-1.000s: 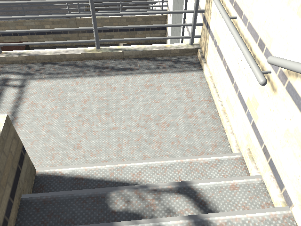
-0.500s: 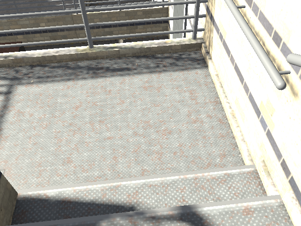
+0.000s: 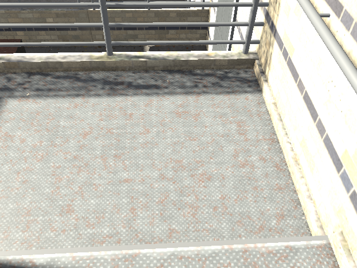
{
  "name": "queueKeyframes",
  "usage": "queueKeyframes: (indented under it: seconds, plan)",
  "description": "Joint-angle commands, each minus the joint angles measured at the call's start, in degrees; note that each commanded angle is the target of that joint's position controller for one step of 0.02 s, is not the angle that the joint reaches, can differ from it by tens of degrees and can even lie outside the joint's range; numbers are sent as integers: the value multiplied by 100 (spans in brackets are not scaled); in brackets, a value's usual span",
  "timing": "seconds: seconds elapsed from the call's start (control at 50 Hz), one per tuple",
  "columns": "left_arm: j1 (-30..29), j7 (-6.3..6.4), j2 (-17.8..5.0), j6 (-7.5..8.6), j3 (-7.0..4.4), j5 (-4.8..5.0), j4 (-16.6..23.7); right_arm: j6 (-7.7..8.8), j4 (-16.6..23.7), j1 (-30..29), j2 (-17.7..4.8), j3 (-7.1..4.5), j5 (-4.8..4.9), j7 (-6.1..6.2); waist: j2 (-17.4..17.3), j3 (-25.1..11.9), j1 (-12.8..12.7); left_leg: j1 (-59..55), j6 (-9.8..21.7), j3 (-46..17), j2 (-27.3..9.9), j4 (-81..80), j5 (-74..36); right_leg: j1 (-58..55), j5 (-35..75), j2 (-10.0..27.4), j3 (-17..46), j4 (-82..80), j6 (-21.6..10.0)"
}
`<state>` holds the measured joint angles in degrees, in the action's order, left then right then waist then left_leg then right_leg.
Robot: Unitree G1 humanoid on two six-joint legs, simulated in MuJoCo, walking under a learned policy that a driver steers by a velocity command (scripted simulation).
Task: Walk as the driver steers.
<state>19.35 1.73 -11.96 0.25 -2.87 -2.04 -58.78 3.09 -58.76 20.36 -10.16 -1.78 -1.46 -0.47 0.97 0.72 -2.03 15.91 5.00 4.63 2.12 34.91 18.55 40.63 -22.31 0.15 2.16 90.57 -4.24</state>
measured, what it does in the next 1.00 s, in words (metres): goes down, turning left: right foot 0.16 m lower, then left foot 0.16 m lower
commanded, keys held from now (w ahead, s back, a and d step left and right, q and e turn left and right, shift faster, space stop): w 0.30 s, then w+q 0.20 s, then q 0.50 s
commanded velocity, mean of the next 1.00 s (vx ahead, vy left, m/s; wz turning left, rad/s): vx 0.35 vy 0.00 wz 0.28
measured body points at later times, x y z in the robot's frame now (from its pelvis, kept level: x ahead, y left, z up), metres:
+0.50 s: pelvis +0.27 -0.07 -0.16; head +0.28 -0.09 +0.29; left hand +0.37 +0.17 -0.28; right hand +0.21 -0.31 -0.32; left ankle +0.14 +0.06 -0.64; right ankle +0.31 -0.14 -0.89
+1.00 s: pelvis +0.47 -0.01 -0.30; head +0.49 +0.02 +0.14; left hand +0.33 +0.20 -0.46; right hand +0.73 -0.16 -0.41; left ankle +0.56 +0.08 -1.04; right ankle +0.34 -0.15 -0.82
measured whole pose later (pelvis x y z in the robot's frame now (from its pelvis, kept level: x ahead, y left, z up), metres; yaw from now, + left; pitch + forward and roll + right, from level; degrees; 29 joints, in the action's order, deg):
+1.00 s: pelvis +0.47 -0.01 -0.30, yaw +18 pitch -2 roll -3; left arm 26.2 3.0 -11.5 1.0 -2.2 0.0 -56.0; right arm 2.1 -49.5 1.4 -12.5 -3.2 -2.1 -2.7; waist -1.5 4.1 -4.5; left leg 20.3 6.0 2.7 0.8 24.7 -0.6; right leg 18.3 -51.1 5.1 -11.4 94.0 -1.6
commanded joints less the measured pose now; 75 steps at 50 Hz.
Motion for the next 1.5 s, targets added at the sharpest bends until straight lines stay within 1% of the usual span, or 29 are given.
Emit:
queueKeyframes:
  seconds: [0.02,0.06,0.12,0.18,0.32,0.38,0.4,0.42,0.44,0.46,0.48,0.52,0.56,0.62,0.68,0.72,0.8,0.88,0.94,0.96,0.98,1.0,1.02,1.06,1.1,1.14,1.2,1.32,1.5]
  plan:
    - [199,-188,-147,-91,-83,-206,153,210,143,291,-735,-63,115,94,-648,469,-231,1002,904,-1471,-1424,-1407,-2416,-215,1824,308,25,-2476,260]
    - [520,-222,-89,-166,-56,-110,24,153,137,511,-906,-119,38,61,-893,-16,-304,758,924,-1449,-1442,-1120,-2845,-564,2651,333,-100,-2256,209]
    - [-1042,-267,-398,-47,-162,-35,526,241,27,940,-662,-84,102,118,-530,576,145,-358,898,-2005,-1340,-989,-499,1082,3715,573,326,-3597,130]
    - [-1496,-406,-309,154,-104,-51,602,267,161,608,-667,-62,81,179,-100,500,242,1000,648,-1365,-930,-582,625,-972,5503,294,-187,-4935,146]
    - [-2124,-304,-357,245,-12,151,1111,-58,-51,1433,-709,-80,-166,296,-599,1029,1107,-510,713,-1677,-1066,1071,-1149,-1198,3701,506,-64,-6974,144]
    - [495,-238,-603,318,-188,11,216,-170,-180,1455,-767,-55,-114,367,299,-6,-11,62,661,-1058,-546,4367,-1716,-4055,4234,260,-688,-7626,33]
    - [1015,-300,-925,280,-266,-2,20,-124,-244,1837,-651,-150,16,270,1188,-615,-18,1762,417,-773,191,6474,2151,-5852,5591,1031,31,-6371,-107]
    - [1438,-392,-1094,236,-228,30,131,-77,-100,2239,-638,-146,301,350,1298,-1723,-36,3306,280,-810,143,8339,3655,-7526,7183,2120,834,-4448,-474]
    - [1699,-406,-1444,159,-354,210,104,-32,314,1654,-750,-106,404,431,1299,-2313,-409,4396,187,-721,-2,8907,3098,-7692,4730,2939,1908,-5318,-1110]
    - [1298,-306,-1196,157,-298,153,218,-100,505,540,-706,-98,211,426,928,-1295,-556,5151,147,-608,-221,8171,1876,-6459,1288,2852,2128,-6596,-1357]
    - [780,-250,-702,187,-152,80,353,-157,685,-112,-784,-128,57,336,467,-376,-407,4723,103,-724,-411,7469,1102,-5001,616,2505,1738,-7067,-1096]
    - [124,-187,-311,363,28,-18,384,-316,461,79,-851,-275,-114,245,-121,581,344,3305,-26,-1285,-657,5406,-220,-2629,2714,2004,907,-6715,-663]
    - [-14,-163,-416,557,25,108,440,-432,312,259,-501,-284,-79,143,199,698,634,2516,-239,-975,-523,3877,-1112,-1650,3824,1587,22,-6723,-385]
    - [383,-112,-764,545,-42,91,342,-525,255,442,-258,-241,-151,98,709,-131,681,2207,-191,-538,-342,3793,-1996,-2286,5434,1772,-151,-6102,-667]
    - [751,-40,-295,500,97,198,289,-486,781,-846,-407,-306,-127,28,549,169,336,3300,12,-915,-456,2876,-3117,-3035,3458,1655,-133,-5906,-378]
    - [1123,9,-355,450,87,89,233,-457,999,-1362,-379,-300,-148,12,446,320,106,3870,51,-899,-435,2687,-3111,-3520,3265,1774,-60,-5621,-369]
    - [876,93,-397,450,117,33,397,-305,1258,-2185,-261,-175,-29,-268,13,597,-70,1644,-128,-208,-312,138,-5035,-2159,1055,1346,-859,-5438,-90]
    - [1187,201,-462,255,32,26,248,-262,1266,-2271,-368,-141,79,-325,99,942,-345,1338,-177,-159,-508,-1165,-4781,-2833,1287,1485,-771,-4327,-204]
    - [1094,170,-770,114,-76,61,245,-155,588,-340,-715,-283,-117,-152,-34,169,472,-723,19,158,-163,-1905,-4090,-2802,2236,1211,-1024,-1785,-302]
    - [1197,125,-707,123,-85,129,269,-93,288,403,-1046,-398,-246,-123,-560,-345,760,-2215,118,-87,-372,-1690,-4834,-1861,374,769,-1291,-84,-188]
    - [1549,134,-295,102,-89,356,462,-90,415,492,-1580,-489,-258,-192,-1734,-1053,443,-4500,747,-1051,-1743,930,-9620,724,-3713,101,-1474,2672,158]
    - [934,110,-513,64,-30,405,949,-182,633,675,-1791,-537,160,-220,-1155,-2261,896,-5041,1475,-2368,-2503,723,-9594,1597,-3349,141,-774,3281,277]
    - [284,111,-678,-9,-59,237,1221,-296,799,406,-1720,-514,311,-115,-494,-2252,887,-4354,1675,-2780,-2648,-60,-7477,1902,-2676,163,-593,3232,326]
    - [-212,172,-399,-102,83,-61,1468,-390,1105,-571,-1330,-344,194,146,-267,-1367,427,-2203,1743,-3157,-2546,-1188,-2643,2074,-1241,280,-121,2537,397]
    - [-344,210,-487,-356,79,-145,1500,-354,1251,-888,-1021,-104,29,151,-103,-748,98,-58,1413,-2815,-1881,-1393,-1953,1286,-46,129,-153,1985,464]
    - [-555,244,-316,-420,131,-133,1647,-230,1296,-970,-1113,-44,-21,169,-296,-735,-16,685,1180,-2702,-1430,-1133,-2172,1361,375,-89,-78,2388,622]
    - [-1340,151,-45,-514,257,-131,2170,-215,1342,-698,-1002,94,91,306,-352,-680,99,590,978,-2866,-952,-819,-1308,2183,871,-285,-35,2010,938]
    - [-2086,-9,-75,-623,227,-114,2720,-380,1704,-250,-1059,68,48,423,-666,-434,499,84,565,-3866,-819,-1113,708,2855,780,-475,10,1883,1251]
    - [-2654,-31,-185,-614,239,-60,3323,-411,2095,-150,-1161,-123,45,480,-818,-622,735,-620,1207,-4235,-662,-1482,873,2138,-86,-670,71,1738,1127]
Next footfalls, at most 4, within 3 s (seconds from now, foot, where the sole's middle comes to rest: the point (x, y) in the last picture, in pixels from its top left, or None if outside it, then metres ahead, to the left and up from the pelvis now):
0.38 right None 0.35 -0.15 -0.92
0.96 left None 0.60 0.10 -1.08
1.74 right None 0.63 -0.21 -1.08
2.48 left None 0.44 0.15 -0.92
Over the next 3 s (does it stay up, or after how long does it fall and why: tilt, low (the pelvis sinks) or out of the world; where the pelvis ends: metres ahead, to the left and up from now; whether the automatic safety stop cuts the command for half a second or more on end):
stays up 0.62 0.27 -0.31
